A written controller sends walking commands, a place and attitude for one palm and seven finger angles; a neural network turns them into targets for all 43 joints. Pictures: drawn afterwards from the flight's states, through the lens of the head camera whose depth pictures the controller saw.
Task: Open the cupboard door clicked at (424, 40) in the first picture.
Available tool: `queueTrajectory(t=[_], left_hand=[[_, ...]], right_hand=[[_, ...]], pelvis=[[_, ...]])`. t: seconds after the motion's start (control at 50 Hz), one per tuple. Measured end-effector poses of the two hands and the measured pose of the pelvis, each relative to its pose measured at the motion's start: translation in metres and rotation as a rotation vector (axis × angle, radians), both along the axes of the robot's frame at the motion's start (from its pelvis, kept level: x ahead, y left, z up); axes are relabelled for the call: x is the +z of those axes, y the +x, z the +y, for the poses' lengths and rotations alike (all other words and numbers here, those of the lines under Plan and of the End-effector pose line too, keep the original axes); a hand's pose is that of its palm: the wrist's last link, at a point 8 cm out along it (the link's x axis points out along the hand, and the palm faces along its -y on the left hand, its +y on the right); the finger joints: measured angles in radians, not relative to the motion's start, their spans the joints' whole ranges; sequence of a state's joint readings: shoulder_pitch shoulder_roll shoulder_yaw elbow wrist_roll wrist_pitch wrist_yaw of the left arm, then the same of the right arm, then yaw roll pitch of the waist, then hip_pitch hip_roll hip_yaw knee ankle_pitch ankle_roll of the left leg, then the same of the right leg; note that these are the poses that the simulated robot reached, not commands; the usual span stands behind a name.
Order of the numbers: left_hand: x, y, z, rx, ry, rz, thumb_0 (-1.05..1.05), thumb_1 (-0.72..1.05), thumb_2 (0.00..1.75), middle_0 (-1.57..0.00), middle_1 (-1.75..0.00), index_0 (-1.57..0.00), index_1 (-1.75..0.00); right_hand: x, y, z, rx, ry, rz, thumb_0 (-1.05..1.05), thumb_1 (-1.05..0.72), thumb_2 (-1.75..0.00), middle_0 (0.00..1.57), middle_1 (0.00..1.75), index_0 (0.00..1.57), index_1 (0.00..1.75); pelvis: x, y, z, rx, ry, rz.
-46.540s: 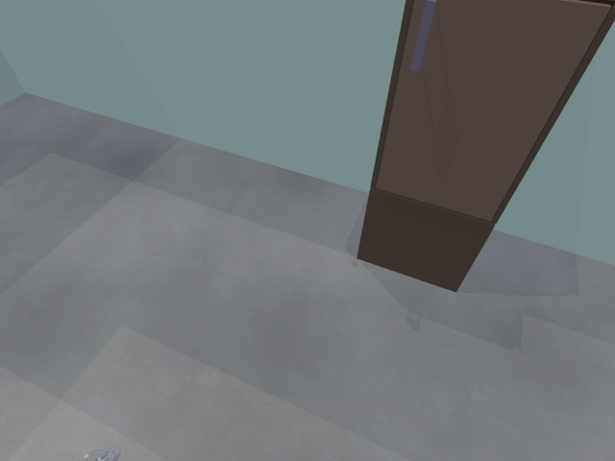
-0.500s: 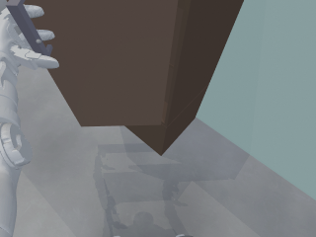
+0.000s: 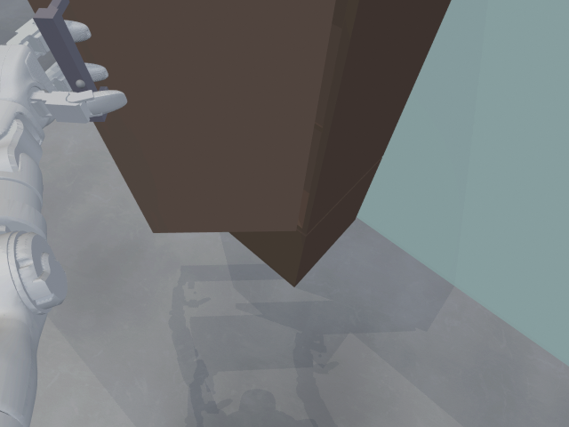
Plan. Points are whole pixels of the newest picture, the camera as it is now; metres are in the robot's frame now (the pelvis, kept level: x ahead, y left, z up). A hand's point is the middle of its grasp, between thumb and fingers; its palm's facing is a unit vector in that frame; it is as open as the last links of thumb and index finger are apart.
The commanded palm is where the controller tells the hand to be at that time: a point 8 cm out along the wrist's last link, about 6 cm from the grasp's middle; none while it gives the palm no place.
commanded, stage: close the thumb around the handle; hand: left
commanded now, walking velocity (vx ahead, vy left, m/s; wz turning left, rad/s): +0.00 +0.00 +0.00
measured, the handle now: (80, 62) +0.57 +0.22 +0.18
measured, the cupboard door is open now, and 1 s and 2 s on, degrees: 44 54 73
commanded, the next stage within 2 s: pull the door open along its arc in 0.40 s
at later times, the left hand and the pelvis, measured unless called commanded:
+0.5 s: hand (88, 82) +0.52 +0.20 +0.18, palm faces -0.03 -1.00 +0.01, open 5.5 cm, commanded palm +0.50 +0.25 +0.17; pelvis +0.00 +0.00 +0.00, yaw +0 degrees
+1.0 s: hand (86, 120) +0.45 +0.19 +0.18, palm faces -0.06 -1.00 +0.02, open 5.7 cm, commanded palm +0.44 +0.24 +0.17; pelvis +0.01 -0.01 +0.01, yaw +0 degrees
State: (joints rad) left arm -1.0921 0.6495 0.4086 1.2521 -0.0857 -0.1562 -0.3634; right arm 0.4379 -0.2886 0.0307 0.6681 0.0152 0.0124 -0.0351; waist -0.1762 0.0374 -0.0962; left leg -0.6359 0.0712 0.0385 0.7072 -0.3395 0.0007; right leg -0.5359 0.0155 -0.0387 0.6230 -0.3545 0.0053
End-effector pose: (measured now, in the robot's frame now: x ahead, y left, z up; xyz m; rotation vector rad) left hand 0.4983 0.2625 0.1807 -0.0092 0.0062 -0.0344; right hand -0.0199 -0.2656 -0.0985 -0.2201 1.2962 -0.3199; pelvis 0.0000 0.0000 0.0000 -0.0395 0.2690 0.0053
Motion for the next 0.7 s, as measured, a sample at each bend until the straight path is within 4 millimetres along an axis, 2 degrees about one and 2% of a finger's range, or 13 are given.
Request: queueTrajectory(t=[0.16,0.34,0.58,0.7], left_hand=[[-0.001,-0.001,0.001,0.002,0.014,0.007,0.00,0.31,0.65,-0.36,-1.29,-0.36,-1.28],[0.001,0.001,-0.008,-0.002,-0.007,0.002,0.01,0.74,0.83,-0.39,-1.34,-0.39,-1.33],[0.002,0.000,-0.010,0.003,0.006,0.004,0.00,0.76,0.83,-0.36,-1.35,-0.38,-1.34],[0.000,-0.006,-0.010,0.002,0.004,-0.013,0.00,0.76,0.81,-0.36,-1.35,-0.37,-1.35]], right_hand=[[-0.002,0.007,0.002,0.017,0.000,-0.014,0.00,-0.90,-0.89,0.20,0.30,0.20,0.30],[-0.002,-0.002,-0.001,0.011,-0.002,0.001,0.00,-0.90,-0.89,0.20,0.30,0.20,0.30],[0.001,-0.018,-0.006,-0.024,-0.007,0.022,0.00,-0.90,-0.90,0.20,0.30,0.20,0.30],[0.001,-0.016,-0.007,-0.026,0.001,0.022,0.01,-0.90,-0.90,0.20,0.30,0.20,0.30]], pelvis=[[-0.001,-0.002,0.001,0.009,-0.002,-0.001],[-0.001,-0.003,0.000,0.005,0.000,0.001],[0.000,-0.004,-0.005,-0.002,0.001,-0.006],[0.002,-0.001,-0.005,-0.012,0.005,-0.013]])
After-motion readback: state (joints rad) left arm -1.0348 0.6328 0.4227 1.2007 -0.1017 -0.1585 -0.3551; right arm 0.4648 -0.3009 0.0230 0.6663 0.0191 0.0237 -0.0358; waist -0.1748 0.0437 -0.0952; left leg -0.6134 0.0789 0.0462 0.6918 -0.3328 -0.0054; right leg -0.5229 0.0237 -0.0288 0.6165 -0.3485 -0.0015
